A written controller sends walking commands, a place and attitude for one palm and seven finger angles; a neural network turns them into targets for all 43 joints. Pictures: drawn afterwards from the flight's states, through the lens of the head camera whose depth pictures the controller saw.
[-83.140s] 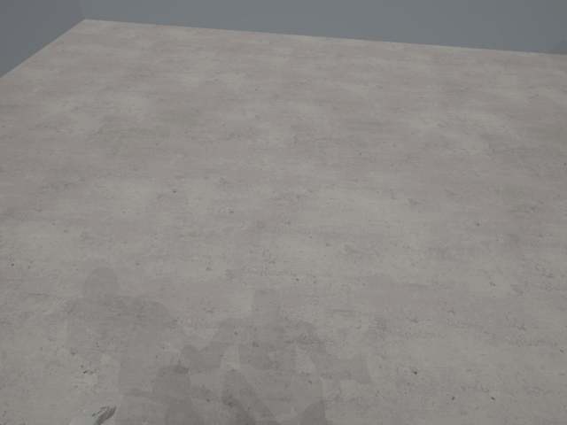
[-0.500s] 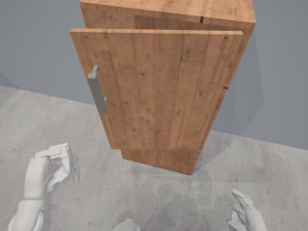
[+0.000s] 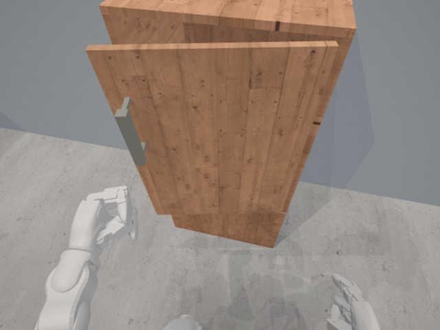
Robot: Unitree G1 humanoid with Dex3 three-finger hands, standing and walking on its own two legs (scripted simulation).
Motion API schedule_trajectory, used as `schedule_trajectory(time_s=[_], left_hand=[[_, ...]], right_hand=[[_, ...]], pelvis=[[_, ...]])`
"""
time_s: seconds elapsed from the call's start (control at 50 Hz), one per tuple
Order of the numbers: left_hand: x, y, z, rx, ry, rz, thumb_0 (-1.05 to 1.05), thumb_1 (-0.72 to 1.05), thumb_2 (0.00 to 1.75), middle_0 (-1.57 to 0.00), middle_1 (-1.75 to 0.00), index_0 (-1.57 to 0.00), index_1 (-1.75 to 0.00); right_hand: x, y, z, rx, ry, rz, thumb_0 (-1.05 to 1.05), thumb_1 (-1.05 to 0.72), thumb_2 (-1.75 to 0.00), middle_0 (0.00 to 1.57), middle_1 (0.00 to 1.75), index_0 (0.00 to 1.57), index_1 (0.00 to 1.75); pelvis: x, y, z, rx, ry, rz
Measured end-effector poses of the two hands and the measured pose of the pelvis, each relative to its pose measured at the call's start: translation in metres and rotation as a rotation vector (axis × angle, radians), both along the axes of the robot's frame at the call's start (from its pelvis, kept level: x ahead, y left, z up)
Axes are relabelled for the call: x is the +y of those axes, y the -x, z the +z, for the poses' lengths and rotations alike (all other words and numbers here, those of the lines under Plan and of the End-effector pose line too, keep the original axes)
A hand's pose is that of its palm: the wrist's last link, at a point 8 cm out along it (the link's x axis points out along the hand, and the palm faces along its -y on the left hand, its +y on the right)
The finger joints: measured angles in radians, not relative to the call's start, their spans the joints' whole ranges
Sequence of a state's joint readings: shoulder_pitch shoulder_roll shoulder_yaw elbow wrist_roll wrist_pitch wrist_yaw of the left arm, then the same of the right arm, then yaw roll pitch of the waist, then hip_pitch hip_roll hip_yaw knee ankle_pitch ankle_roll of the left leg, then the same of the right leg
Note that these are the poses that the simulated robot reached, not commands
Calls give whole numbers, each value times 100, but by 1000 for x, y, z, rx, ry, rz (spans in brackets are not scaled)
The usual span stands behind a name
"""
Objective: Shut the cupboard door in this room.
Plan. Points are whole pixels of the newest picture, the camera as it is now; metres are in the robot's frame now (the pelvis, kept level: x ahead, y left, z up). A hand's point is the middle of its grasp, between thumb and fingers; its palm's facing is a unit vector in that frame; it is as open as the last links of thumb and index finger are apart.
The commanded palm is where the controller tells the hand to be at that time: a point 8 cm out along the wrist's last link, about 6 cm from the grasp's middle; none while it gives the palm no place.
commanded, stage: bring the fist close to the handle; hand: left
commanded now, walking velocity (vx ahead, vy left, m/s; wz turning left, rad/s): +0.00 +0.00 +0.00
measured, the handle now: (134, 133) +0.48 +0.21 +0.07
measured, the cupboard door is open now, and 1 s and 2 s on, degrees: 14 14 3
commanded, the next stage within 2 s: push the door shut along its arc in 1.02 s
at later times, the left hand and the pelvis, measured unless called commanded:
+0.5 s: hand (135, 176) +0.37 +0.18 +0.08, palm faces +0.06 -1.00 -0.02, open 3.1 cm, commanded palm +0.34 +0.23 +0.08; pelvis -0.01 +0.01 +0.00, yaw -1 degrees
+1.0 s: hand (140, 174) +0.38 +0.18 +0.07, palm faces +0.06 -1.00 -0.01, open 3.1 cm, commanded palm +0.35 +0.22 +0.08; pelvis -0.01 +0.01 +0.00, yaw -1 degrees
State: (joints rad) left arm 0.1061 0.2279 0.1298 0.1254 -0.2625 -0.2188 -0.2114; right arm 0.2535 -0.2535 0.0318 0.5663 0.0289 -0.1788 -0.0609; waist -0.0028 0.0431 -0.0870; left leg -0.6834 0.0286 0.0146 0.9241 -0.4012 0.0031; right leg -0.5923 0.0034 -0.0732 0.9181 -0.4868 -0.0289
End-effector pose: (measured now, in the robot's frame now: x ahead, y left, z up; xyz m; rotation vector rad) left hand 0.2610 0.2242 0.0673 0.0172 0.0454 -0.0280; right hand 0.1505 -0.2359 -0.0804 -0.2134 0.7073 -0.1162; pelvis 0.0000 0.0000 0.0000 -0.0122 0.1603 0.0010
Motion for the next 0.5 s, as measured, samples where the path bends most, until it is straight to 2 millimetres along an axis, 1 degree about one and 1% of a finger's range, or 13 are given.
schedule_trajectory(time_s=[0.04,0.1,0.16,0.2,0.28,0.34,0.5], left_hand=[[4,-7,0,-7,3,36,2,90,89,-130,-150,-130,-150],[13,-15,7,-54,-2,99,2,90,89,-130,-150,-130,-150],[17,-21,13,-94,-18,113,2,90,89,-130,-150,-129,-150],[16,-25,12,-92,-24,94,2,90,89,-130,-150,-129,-150],[10,-35,3,-45,-9,52,1,90,90,-130,-150,-130,-150],[7,-44,-1,-30,7,54,1,90,90,-130,-150,-130,-150],[8,-82,10,-91,-9,84,2,90,89,-130,-150,-130,-150]], right_hand=[[-1,4,1,13,2,-11,1,-90,-90,20,30,20,30],[-2,9,0,33,5,-14,1,-90,-90,20,30,20,30],[-3,12,-2,54,6,-9,1,-90,-90,20,30,20,30],[-3,14,-4,68,5,-10,1,-90,-90,20,30,20,30],[-3,19,-7,89,9,-23,1,-90,-90,20,30,20,30],[-3,22,-7,100,14,-32,1,-90,-90,20,30,20,30],[-2,35,-12,140,20,-47,1,-90,-90,20,30,20,30]], pelvis=[[0,-1,1,-1,-4,-6],[0,-1,2,0,-5,-10],[2,0,1,1,-3,-8],[3,0,1,3,-1,-7],[5,2,2,4,2,-5],[7,4,2,5,2,-6],[9,9,-1,23,5,-9]])
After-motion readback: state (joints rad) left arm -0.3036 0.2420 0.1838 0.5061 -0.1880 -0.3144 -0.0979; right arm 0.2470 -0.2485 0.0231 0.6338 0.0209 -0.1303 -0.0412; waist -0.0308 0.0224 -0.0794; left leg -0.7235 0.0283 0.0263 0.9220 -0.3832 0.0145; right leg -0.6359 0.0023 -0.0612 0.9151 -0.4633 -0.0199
